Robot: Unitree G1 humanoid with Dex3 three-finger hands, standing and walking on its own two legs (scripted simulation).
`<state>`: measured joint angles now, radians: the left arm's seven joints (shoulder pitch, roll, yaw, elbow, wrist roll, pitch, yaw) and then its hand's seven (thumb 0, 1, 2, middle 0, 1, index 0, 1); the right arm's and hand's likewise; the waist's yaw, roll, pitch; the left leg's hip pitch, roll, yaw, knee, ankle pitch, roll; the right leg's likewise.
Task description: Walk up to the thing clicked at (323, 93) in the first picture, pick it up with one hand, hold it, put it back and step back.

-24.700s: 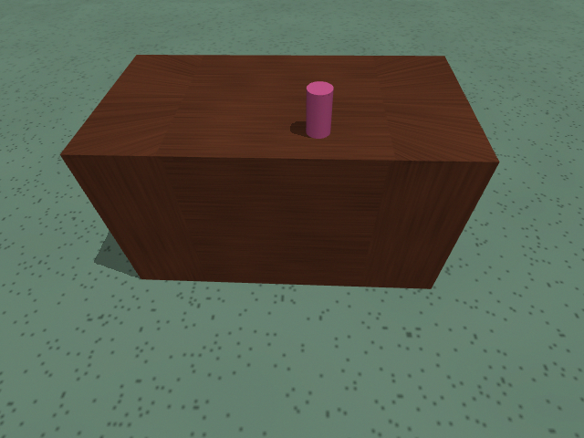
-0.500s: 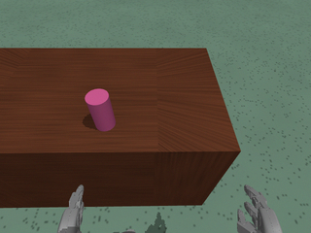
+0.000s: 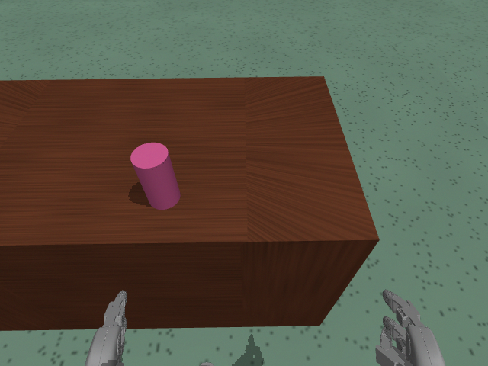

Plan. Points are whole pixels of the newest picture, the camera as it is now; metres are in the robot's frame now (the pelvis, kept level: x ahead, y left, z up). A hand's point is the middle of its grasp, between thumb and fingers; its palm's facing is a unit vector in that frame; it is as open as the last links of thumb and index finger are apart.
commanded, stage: home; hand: left
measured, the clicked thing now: (157, 177) +0.49 +0.21 +0.00
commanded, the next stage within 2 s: stand in 1.78 s
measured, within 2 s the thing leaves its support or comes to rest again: neither
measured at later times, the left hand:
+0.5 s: hand (147, 355) +0.17 +0.18 -0.05, palm faces +0.12 -0.97 -0.22, open 17.5 cm
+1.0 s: hand (147, 355) +0.17 +0.18 -0.05, palm faces +0.11 -0.97 -0.23, open 17.5 cm
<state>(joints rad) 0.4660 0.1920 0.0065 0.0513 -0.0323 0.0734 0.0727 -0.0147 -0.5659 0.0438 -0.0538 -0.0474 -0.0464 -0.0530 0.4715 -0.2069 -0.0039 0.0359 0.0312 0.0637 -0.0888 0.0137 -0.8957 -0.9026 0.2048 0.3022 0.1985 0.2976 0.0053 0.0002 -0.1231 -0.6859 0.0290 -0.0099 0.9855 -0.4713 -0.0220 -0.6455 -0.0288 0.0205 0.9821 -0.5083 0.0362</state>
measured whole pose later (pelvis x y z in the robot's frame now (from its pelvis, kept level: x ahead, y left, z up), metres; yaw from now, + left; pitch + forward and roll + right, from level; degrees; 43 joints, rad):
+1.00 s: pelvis +0.00 +0.00 +0.00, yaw +0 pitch +11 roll +0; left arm 0.49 0.20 0.00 0.00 -0.03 0.11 0.08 -0.01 -0.55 0.05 -0.06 -0.05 -0.05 -0.06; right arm 0.49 -0.21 0.00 0.01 0.03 0.06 -0.10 0.01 -0.90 -0.90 0.20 0.30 0.20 0.30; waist 0.00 0.00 -0.13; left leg -0.71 0.03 -0.01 1.01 -0.48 -0.02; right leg -0.68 -0.03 0.02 1.01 -0.52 0.03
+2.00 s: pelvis -0.01 +0.01 +0.04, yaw +1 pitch -2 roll -1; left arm 0.26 0.35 0.02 0.91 0.03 -0.01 0.02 -0.01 -0.51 0.10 -0.10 -0.11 -0.09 -0.11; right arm 0.21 -0.32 -0.05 0.96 -0.04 0.00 0.00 0.01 -0.90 -0.90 0.20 0.30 0.20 0.30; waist 0.01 -0.01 0.06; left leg -0.33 0.02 -0.01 0.71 -0.35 -0.01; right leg -0.28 -0.04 0.01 0.68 -0.37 0.04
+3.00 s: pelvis -0.01 +0.00 +0.07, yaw +1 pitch -3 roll +0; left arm 0.12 0.33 0.00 1.16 0.02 -0.02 0.01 0.00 0.90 0.90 -0.21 -0.30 -0.20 -0.30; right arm 0.11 -0.33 -0.02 1.17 -0.01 -0.01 0.00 0.01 -0.90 -0.90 0.20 0.30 0.20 0.30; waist 0.00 0.01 0.07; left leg -0.13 0.02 -0.01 0.36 -0.17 -0.02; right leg -0.09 -0.04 0.00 0.35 -0.20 0.03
